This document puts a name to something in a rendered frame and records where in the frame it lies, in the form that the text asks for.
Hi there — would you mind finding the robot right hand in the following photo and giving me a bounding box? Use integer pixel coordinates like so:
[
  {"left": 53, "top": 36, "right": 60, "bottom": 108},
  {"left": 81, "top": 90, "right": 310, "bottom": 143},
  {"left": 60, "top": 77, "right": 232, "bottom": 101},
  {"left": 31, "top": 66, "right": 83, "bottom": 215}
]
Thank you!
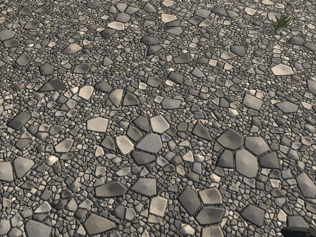
[{"left": 281, "top": 226, "right": 316, "bottom": 237}]

